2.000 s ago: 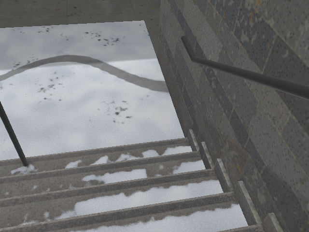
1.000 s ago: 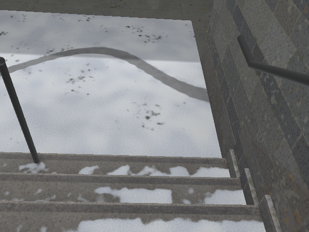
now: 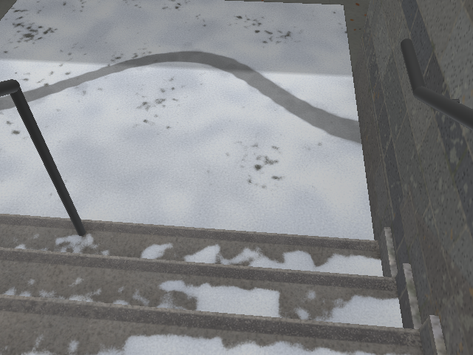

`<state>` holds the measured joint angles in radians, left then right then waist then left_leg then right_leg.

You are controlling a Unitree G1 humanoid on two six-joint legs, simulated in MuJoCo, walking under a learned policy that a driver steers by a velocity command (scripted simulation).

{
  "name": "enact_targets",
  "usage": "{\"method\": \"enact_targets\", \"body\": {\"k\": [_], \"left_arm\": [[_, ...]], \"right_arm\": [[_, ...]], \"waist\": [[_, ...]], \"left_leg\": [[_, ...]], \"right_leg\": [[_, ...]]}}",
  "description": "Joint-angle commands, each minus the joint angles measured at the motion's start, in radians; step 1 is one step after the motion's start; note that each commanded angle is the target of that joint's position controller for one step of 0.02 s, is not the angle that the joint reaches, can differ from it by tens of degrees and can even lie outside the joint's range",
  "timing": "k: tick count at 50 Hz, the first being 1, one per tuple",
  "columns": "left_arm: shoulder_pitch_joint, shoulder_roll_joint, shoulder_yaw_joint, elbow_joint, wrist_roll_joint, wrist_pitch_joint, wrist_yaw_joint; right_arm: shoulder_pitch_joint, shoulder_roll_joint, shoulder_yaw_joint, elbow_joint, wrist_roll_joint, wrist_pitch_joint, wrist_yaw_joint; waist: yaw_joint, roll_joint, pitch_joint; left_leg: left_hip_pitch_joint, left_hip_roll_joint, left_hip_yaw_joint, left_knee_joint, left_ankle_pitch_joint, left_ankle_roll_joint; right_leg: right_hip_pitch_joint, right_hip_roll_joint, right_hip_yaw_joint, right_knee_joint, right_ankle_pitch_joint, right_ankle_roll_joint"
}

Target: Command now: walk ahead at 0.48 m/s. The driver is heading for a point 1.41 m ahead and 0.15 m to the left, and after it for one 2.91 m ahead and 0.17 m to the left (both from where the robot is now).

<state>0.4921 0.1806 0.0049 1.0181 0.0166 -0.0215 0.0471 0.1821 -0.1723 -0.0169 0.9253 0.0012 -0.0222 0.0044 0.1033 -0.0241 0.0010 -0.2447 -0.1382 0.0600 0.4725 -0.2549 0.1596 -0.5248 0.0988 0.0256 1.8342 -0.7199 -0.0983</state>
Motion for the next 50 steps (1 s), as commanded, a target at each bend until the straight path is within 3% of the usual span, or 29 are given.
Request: {"method": "enact_targets", "body": {"k": [1,2,3,5,8,9,11,16,17,19,20,21,22,23,24,25,26,27,30,31,33,38,43,45,46,47,48,49,50], "left_arm": [[-0.075,0.204,0.067,-0.065,0.035,-0.022,-0.011],[-0.074,0.152,0.061,-0.044,0.035,-0.009,-0.017],[-0.16,0.111,0.055,-0.074,0.029,0.002,-0.035],[-0.053,0.057,0.044,-0.015,0.049,0.01,-0.052],[-0.236,0.107,0.057,-0.095,0.032,-0.016,-0.06],[-0.289,0.129,0.056,-0.099,0.035,-0.037,-0.071],[-0.269,0.076,0.045,-0.081,0.028,-0.035,-0.089],[-0.495,0.093,0.037,-0.192,0.001,-0.029,-0.066],[-0.403,0.105,0.043,-0.175,-0.013,-0.042,-0.055],[-0.085,0.132,0.06,-0.059,0.016,-0.045,-0.047],[0.056,0.194,0.082,-0.013,0.021,-0.039,-0.053],[0.137,0.2,0.076,-0.029,0.044,-0.03,-0.059],[0.166,0.208,0.075,-0.024,0.0,-0.016,-0.075],[0.162,0.302,0.101,-0.01,-0.023,-0.004,-0.053],[0.076,0.183,0.066,-0.032,-0.018,0.002,-0.036],[0.069,0.178,0.056,-0.025,-0.009,-0.006,-0.027],[0.005,0.11,0.039,-0.013,-0.002,-0.021,-0.02],[-0.023,0.107,0.037,-0.02,-0.006,-0.042,0.002],[-0.003,0.151,0.05,0.008,-0.039,-0.071,0.014],[0.025,0.171,0.062,0.006,-0.037,-0.074,0.01],[0.09,0.075,0.043,0.041,-0.062,-0.074,0.023],[0.087,0.072,0.043,0.042,-0.047,-0.061,0.032],[0.122,0.096,0.048,0.047,0.034,-0.025,0.05],[0.133,0.109,0.051,0.057,0.04,-0.025,0.042],[0.082,0.123,0.048,0.083,0.029,-0.021,0.027],[0.013,0.124,0.041,0.078,0.029,-0.027,0.01],[0.084,0.095,0.059,0.074,0.008,-0.037,-0.005],[0.18,0.082,0.055,0.024,-0.039,-0.044,0.007],[0.121,0.117,0.052,0.006,-0.031,-0.05,0.012]], "right_arm": [[0.22,-0.074,-0.008,0.024,-0.037,-0.026,-0.013],[0.242,-0.075,0.0,0.042,-0.042,-0.044,-0.009],[0.193,-0.081,0.008,0.023,-0.018,-0.056,-0.018],[0.262,-0.157,-0.023,0.053,-0.026,-0.057,-0.016],[0.266,-0.046,0.009,0.07,0.028,-0.07,-0.024],[0.187,-0.083,-0.004,0.04,0.025,-0.084,-0.025],[0.209,-0.123,-0.012,0.057,0.007,-0.076,-0.022],[0.391,-0.123,-0.005,0.102,-0.055,-0.024,-0.053],[0.403,-0.104,0.002,0.12,-0.075,-0.02,-0.064],[0.42,-0.135,0.0,0.14,-0.059,-0.01,-0.067],[0.432,-0.132,-0.009,0.143,-0.046,-0.011,-0.058],[0.514,-0.096,-0.014,0.122,-0.004,-0.014,-0.042],[0.509,-0.117,-0.011,0.082,0.003,-0.016,-0.046],[0.359,-0.117,-0.005,-0.004,0.002,-0.016,-0.039],[0.176,-0.158,-0.016,-0.025,-0.043,0.002,-0.036],[0.122,-0.145,-0.016,-0.048,-0.052,0.012,-0.029],[0.167,-0.169,-0.028,0.005,-0.047,0.023,-0.035],[0.207,-0.115,-0.013,0.039,-0.057,0.022,-0.03],[0.21,-0.032,0.007,0.063,-0.082,0.042,-0.014],[0.237,-0.041,0.003,0.079,-0.068,0.044,-0.013],[0.064,-0.084,-0.014,0.02,-0.051,0.026,0.005],[-0.118,-0.067,-0.003,-0.047,-0.085,0.001,0.033],[-0.299,-0.072,0.0,-0.132,-0.034,-0.02,0.029],[-0.153,-0.063,0.005,-0.076,-0.018,-0.022,0.016],[0.194,-0.093,-0.024,0.047,-0.007,-0.017,0.01],[0.452,-0.162,-0.043,0.132,-0.012,-0.012,0.016],[0.397,-0.222,-0.066,0.118,-0.026,-0.002,0.023],[0.401,-0.224,-0.052,0.092,-0.044,-0.012,0.03],[0.421,-0.205,-0.048,0.084,-0.019,-0.006,0.032]], "waist": [[-0.088,-0.051,0.083],[-0.059,-0.02,0.163],[-0.024,-0.055,0.211],[-0.012,0.126,0.122],[-0.035,0.094,0.157],[-0.05,0.039,0.155],[-0.074,0.096,0.087],[-0.24,0.095,0.243],[-0.218,0.062,0.204],[-0.091,-0.022,0.068],[-0.037,-0.099,-0.009],[-0.053,-0.17,-0.24],[-0.027,-0.136,-0.345],[0.019,-0.298,-0.316],[0.009,-0.057,-0.06],[0.007,-0.117,0.028],[-0.103,0.047,0.164],[-0.132,0.034,0.196],[-0.172,-0.065,0.09],[-0.177,-0.099,0.03],[-0.137,-0.043,0.067],[-0.089,-0.001,0.123],[0.048,-0.083,0.239],[0.049,-0.006,0.151],[-0.113,-0.092,-0.02],[-0.271,-0.018,-0.103],[-0.237,0.238,-0.072],[-0.143,0.285,-0.21],[-0.202,0.185,-0.251]], "left_leg": [[0.271,0.425,-0.424,-0.091,-0.034,0.204],[0.069,0.389,-0.396,-0.066,0.081,0.174],[-0.177,0.31,-0.291,-0.172,0.083,0.125],[-0.235,0.297,-0.307,-0.102,0.271,0.136],[-0.192,0.234,-0.253,0.002,0.154,0.062],[-0.363,0.145,-0.162,-0.006,0.038,0.015],[-0.391,0.171,-0.179,0.058,-0.088,0.007],[0.072,0.241,-0.3,0.285,0.139,0.054],[0.068,0.215,-0.253,0.439,0.161,0.048],[0.035,0.196,-0.207,0.8,0.384,0.054],[-0.171,0.108,-0.159,1.16,0.008,0.031],[-0.554,0.046,-0.138,1.52,-0.672,-0.001],[-0.709,0.105,-0.132,1.59,-0.622,-0.005],[-0.909,0.074,-0.072,1.619,-0.53,-0.035],[-0.964,0.129,-0.078,1.441,-0.386,-0.048],[-0.89,0.134,-0.135,1.403,-0.316,-0.052],[-0.709,0.204,-0.197,1.064,-0.107,-0.059],[-0.6,0.182,-0.212,0.958,0.001,-0.095],[-0.377,0.163,-0.089,0.689,0.184,-0.149],[-0.395,0.156,-0.092,0.75,0.27,-0.138],[-0.573,0.191,-0.182,0.548,0.553,-0.108],[-0.328,0.134,-0.099,0.321,0.786,-0.134],[-0.47,0.185,-0.14,0.027,0.526,-0.13],[-0.144,0.164,-0.015,-0.144,0.582,-0.098],[0.206,0.157,-0.004,0.07,0.677,-0.048],[0.411,0.171,-0.008,0.007,0.654,-0.025],[0.491,0.316,-0.126,-0.095,0.744,0.032],[0.795,0.493,-0.319,0.295,1.134,0.091],[0.792,0.535,-0.378,0.207,0.954,0.115]], "right_leg": [[-0.576,-0.136,0.158,-0.267,0.302,0.015],[-0.49,-0.15,0.144,-0.337,0.346,0.028],[-0.3,-0.167,0.1,-0.645,0.52,0.07],[-0.137,-0.157,0.023,-0.6,0.72,0.063],[-0.189,-0.204,0.044,-0.948,1.147,0.042],[0.052,-0.158,-0.028,-1.118,1.339,0.028],[0.24,-0.124,-0.046,-1.085,1.397,0.033],[-0.063,-0.184,0.016,-1.455,1.021,0.048],[0.065,-0.19,-0.009,-1.565,1.113,0.043],[0.402,-0.134,-0.107,-1.619,1.018,0.021],[0.655,-0.212,-0.016,-1.556,1.096,-0.017],[1.128,-0.413,0.132,-1.028,1.458,-0.065],[1.17,-0.476,0.251,-1.02,1.351,-0.07],[1.08,-0.61,0.535,-1.328,0.663,-0.237],[0.834,-0.508,0.465,-1.488,0.301,-0.176],[0.628,-0.533,0.481,-1.495,0.391,-0.202],[0.314,-0.436,0.337,-1.453,0.394,-0.147],[0.156,-0.41,0.292,-1.451,0.559,-0.135],[0.065,-0.33,0.161,-1.435,0.922,-0.129],[0.133,-0.336,0.175,-1.384,0.946,-0.113],[0.234,-0.275,0.188,-1.308,0.584,-0.068],[0.071,-0.214,0.147,-1.184,0.45,-0.053],[0.326,-0.23,0.216,-1.047,0.621,-0.101],[0.276,-0.182,0.117,-0.844,0.687,-0.084],[0.159,-0.232,0.098,-0.599,0.904,-0.095],[0.088,-0.162,0.049,-0.338,0.859,-0.066],[-0.074,0.036,-0.059,0.129,0.04,-0.03],[-0.387,-0.006,0.019,0.284,-0.165,-0.016],[-0.511,-0.032,0.042,0.263,-0.124,-0.02]]}}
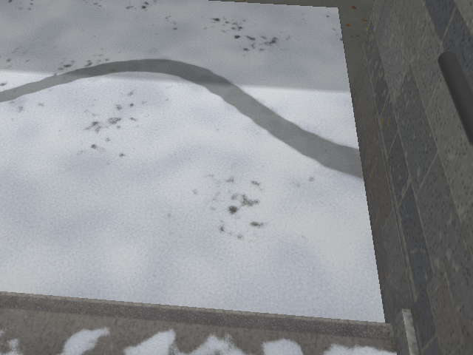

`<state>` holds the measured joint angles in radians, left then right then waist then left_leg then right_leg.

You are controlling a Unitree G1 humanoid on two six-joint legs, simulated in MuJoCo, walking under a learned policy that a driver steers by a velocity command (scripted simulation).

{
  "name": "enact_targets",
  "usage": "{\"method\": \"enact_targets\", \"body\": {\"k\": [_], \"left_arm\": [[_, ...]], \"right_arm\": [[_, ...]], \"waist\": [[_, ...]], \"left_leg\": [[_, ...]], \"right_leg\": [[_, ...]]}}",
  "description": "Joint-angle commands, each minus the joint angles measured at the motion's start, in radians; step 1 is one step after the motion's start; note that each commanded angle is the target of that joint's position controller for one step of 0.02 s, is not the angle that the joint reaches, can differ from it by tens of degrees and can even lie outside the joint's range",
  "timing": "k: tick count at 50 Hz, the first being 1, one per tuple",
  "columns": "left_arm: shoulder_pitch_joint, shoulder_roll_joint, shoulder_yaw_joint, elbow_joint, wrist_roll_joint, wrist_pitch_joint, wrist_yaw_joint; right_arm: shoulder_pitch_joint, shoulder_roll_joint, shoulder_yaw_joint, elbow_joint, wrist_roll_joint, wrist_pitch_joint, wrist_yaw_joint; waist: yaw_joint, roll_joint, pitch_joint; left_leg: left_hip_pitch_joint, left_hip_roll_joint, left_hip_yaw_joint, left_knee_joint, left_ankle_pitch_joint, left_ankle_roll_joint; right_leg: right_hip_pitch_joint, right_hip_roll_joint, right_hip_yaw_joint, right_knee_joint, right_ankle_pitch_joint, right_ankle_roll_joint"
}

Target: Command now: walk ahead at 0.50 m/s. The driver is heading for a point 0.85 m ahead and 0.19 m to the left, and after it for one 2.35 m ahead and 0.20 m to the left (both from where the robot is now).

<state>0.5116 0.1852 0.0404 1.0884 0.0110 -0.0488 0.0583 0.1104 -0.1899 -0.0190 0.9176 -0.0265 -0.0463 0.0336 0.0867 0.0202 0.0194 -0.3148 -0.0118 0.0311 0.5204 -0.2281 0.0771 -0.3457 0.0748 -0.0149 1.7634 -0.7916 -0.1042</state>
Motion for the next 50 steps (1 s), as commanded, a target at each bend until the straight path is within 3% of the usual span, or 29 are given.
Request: {"method": "enact_targets", "body": {"k": [1,2,3,4,5,7,9,11,13,19,21,23,24,25,26,27,28,29,30,32,35,36,38,41,43,46,47,49,50], "left_arm": [[-0.021,0.108,0.013,-0.107,-0.023,-0.013,0.0],[-0.062,0.172,0.036,-0.083,0.031,0.005,-0.014],[-0.028,0.155,0.042,-0.076,0.032,0.022,-0.026],[-0.044,0.12,0.04,-0.047,0.05,0.031,-0.027],[-0.092,0.08,0.034,-0.061,0.038,0.041,-0.036],[-0.132,0.033,0.023,-0.073,0.068,0.06,-0.052],[-0.115,0.05,0.025,-0.066,0.048,0.063,-0.061],[-0.307,0.087,0.041,-0.134,0.04,0.044,-0.067],[-0.414,0.08,0.027,-0.165,0.039,0.001,-0.087],[-0.578,0.078,0.007,-0.255,0.012,0.007,-0.08],[-0.368,0.105,0.02,-0.198,0.003,0.002,-0.054],[-0.079,0.15,0.049,-0.114,0.017,0.0,-0.044],[0.012,0.183,0.054,-0.084,0.025,0.002,-0.045],[0.097,0.203,0.046,-0.097,0.035,-0.003,-0.057],[0.115,0.214,0.053,-0.107,-0.006,0.003,-0.072],[0.071,0.26,0.073,-0.114,-0.038,0.0,-0.055],[-0.027,0.144,0.046,-0.15,-0.039,0.003,-0.039],[-0.057,0.124,0.028,-0.155,-0.02,0.001,-0.032],[-0.119,0.041,-0.001,-0.156,-0.003,-0.015,-0.028],[-0.176,0.068,0.008,-0.166,-0.009,-0.056,-0.027],[-0.035,0.152,0.025,-0.109,-0.037,-0.086,-0.024],[-0.02,0.154,0.026,-0.116,-0.029,-0.079,-0.029],[-0.002,0.053,0.01,-0.099,-0.051,-0.08,-0.024],[-0.001,0.074,0.011,-0.104,-0.024,-0.089,-0.006],[-0.004,0.072,0.01,-0.106,-0.006,-0.09,-0.017],[0.042,0.085,0.015,-0.094,0.003,-0.058,-0.023],[0.047,0.105,0.016,-0.094,0.005,-0.049,-0.019],[0.042,0.181,0.033,-0.075,0.024,-0.015,-0.003],[0.03,0.186,0.032,-0.075,0.015,-0.011,-0.007]], "right_arm": [[0.476,-0.225,-0.056,0.094,0.019,0.013,-0.013],[0.365,-0.105,-0.031,0.087,0.021,0.016,-0.022],[0.329,-0.119,-0.024,0.068,-0.007,-0.003,-0.024],[0.336,-0.066,-0.011,0.093,-0.009,-0.016,-0.023],[0.321,-0.043,0.001,0.086,0.006,-0.031,-0.033],[0.361,-0.119,-0.015,0.104,0.008,-0.031,-0.048],[0.377,-0.123,-0.019,0.091,0.003,-0.022,-0.041],[0.463,-0.061,0.0,0.125,0.016,-0.031,-0.049],[0.326,-0.089,-0.011,0.08,0.026,-0.053,-0.064],[0.432,-0.108,-0.018,0.093,-0.019,-0.007,-0.08],[0.435,-0.137,-0.021,0.116,-0.052,0.019,-0.093],[0.482,-0.098,-0.008,0.143,-0.023,0.022,-0.085],[0.487,-0.097,-0.025,0.137,-0.009,0.022,-0.07],[0.591,-0.034,-0.019,0.103,0.029,0.011,-0.08],[0.571,-0.052,-0.015,0.077,0.034,0.014,-0.093],[0.414,-0.066,-0.013,0.016,0.012,0.027,-0.095],[0.259,-0.115,-0.03,-0.005,-0.023,0.05,-0.087],[0.208,-0.113,-0.038,-0.027,-0.017,0.072,-0.085],[0.235,-0.104,-0.045,0.001,-0.011,0.079,-0.077],[0.281,-0.051,-0.038,0.034,-0.005,0.09,-0.052],[0.243,-0.042,-0.046,0.03,-0.052,0.105,-0.044],[0.203,-0.046,-0.048,0.014,-0.037,0.113,-0.041],[0.037,-0.049,-0.053,-0.027,-0.019,0.097,-0.027],[-0.072,-0.034,-0.035,-0.05,-0.035,0.053,-0.011],[-0.113,-0.029,-0.031,-0.071,-0.004,0.04,0.001],[-0.243,-0.048,-0.026,-0.124,0.012,0.038,0.016],[-0.251,-0.04,-0.017,-0.135,-0.001,0.037,0.013],[0.021,-0.102,-0.042,-0.056,0.015,0.039,-0.01],[0.185,-0.13,-0.058,0.011,0.002,0.035,-0.017]], "waist": [[-0.199,0.168,-0.164],[-0.112,-0.015,-0.042],[-0.068,0.094,0.008],[-0.056,0.059,0.074],[-0.023,0.019,0.126],[-0.025,0.092,0.078],[-0.013,0.103,0.028],[-0.079,0.042,0.076],[-0.073,0.0,0.067],[-0.216,0.074,0.165],[-0.147,0.046,0.129],[-0.044,-0.052,0.002],[-0.009,-0.187,-0.039],[-0.051,-0.22,-0.194],[-0.027,-0.251,-0.274],[-0.004,-0.333,-0.201],[-0.017,-0.141,-0.046],[-0.034,-0.186,0.06],[-0.116,-0.038,0.137],[-0.195,-0.036,0.153],[-0.15,-0.147,0.027],[-0.146,-0.133,0.022],[-0.117,-0.065,0.059],[-0.084,-0.028,0.11],[-0.057,-0.107,0.131],[0.018,-0.114,0.198],[0.025,-0.107,0.203],[-0.085,-0.133,0.073],[-0.16,-0.059,-0.015]], "left_leg": [[0.702,0.463,-0.442,-0.014,0.429,0.284],[0.414,0.345,-0.399,-0.088,0.142,0.228],[0.224,0.373,-0.42,-0.078,0.155,0.251],[0.095,0.329,-0.398,-0.025,0.282,0.221],[-0.077,0.264,-0.287,-0.075,0.279,0.182],[-0.125,0.25,-0.292,-0.083,0.424,0.201],[-0.103,0.239,-0.289,-0.047,0.404,0.191],[0.083,0.217,-0.349,0.02,0.104,0.176],[-0.205,0.099,-0.185,0.037,-0.102,0.109],[0.065,0.137,-0.318,0.208,0.041,0.148],[0.126,0.103,-0.283,0.453,0.262,0.158],[-0.016,0.022,-0.199,0.854,0.28,0.15],[-0.309,-0.077,-0.169,1.179,-0.368,0.138],[-0.575,-0.078,-0.13,1.458,-0.706,0.112],[-0.689,-0.039,-0.092,1.572,-0.651,0.09],[-0.834,-0.021,-0.064,1.56,-0.42,0.071],[-0.809,0.021,-0.045,1.496,-0.255,0.069],[-0.757,0.028,-0.065,1.442,-0.186,0.057],[-0.671,0.064,-0.178,1.171,0.009,0.043],[-0.454,0.048,-0.142,0.889,0.209,-0.005],[-0.509,0.03,-0.155,0.822,0.258,0.003],[-0.538,0.026,-0.128,0.805,0.315,0.019],[-0.651,0.053,-0.179,0.562,0.584,0.039],[-0.464,-0.002,-0.123,0.324,0.831,0.022],[-0.335,-0.006,-0.028,0.193,0.856,0.005],[-0.244,0.0,0.077,0.048,0.703,0.002],[-0.193,-0.005,0.1,0.034,0.602,0.013],[0.022,0.007,0.075,-0.059,0.367,0.063],[0.189,-0.063,0.136,-0.12,0.391,0.064]], "right_leg": [[-0.83,-0.021,0.083,0.275,0.109,-0.012],[-0.702,-0.094,0.114,0.025,0.254,-0.002],[-0.6,-0.096,0.135,-0.147,0.341,0.008],[-0.565,-0.12,0.169,-0.223,0.428,0.018],[-0.46,-0.131,0.133,-0.458,0.572,0.059],[-0.35,-0.137,0.058,-0.556,0.642,0.078],[-0.34,-0.142,0.048,-0.522,0.769,0.057],[-0.575,-0.166,0.121,-0.708,0.974,0.035],[-0.169,-0.111,0.008,-1.036,1.369,0.038],[-0.19,-0.146,0.056,-1.33,1.082,0.064],[-0.007,-0.165,0.044,-1.507,1.084,0.055],[0.392,-0.127,-0.076,-1.532,1.169,0.064],[0.645,-0.256,0.082,-1.403,1.271,0.019],[0.909,-0.432,0.173,-1.003,1.585,-0.006],[0.893,-0.525,0.296,-1.036,1.357,-0.046],[0.72,-0.595,0.468,-1.277,0.599,-0.163],[0.478,-0.499,0.401,-1.415,0.258,-0.117],[0.262,-0.51,0.39,-1.405,0.389,-0.122],[0.068,-0.412,0.252,-1.34,0.516,-0.044],[-0.206,-0.339,0.098,-1.334,0.628,0.016],[0.024,-0.408,0.139,-1.259,1.043,-0.058],[0.056,-0.389,0.096,-1.249,0.989,-0.041],[0.15,-0.337,0.062,-1.178,0.602,0.008],[-0.002,-0.306,-0.002,-1.147,0.44,0.018],[-0.032,-0.291,-0.083,-1.088,0.464,0.007],[0.031,-0.306,-0.093,-1.016,0.581,-0.002],[0.05,-0.317,-0.089,-0.991,0.678,-0.011],[0.16,-0.35,-0.108,-0.643,1.077,-0.036],[0.169,-0.298,-0.152,-0.4,1.198,-0.019]]}}
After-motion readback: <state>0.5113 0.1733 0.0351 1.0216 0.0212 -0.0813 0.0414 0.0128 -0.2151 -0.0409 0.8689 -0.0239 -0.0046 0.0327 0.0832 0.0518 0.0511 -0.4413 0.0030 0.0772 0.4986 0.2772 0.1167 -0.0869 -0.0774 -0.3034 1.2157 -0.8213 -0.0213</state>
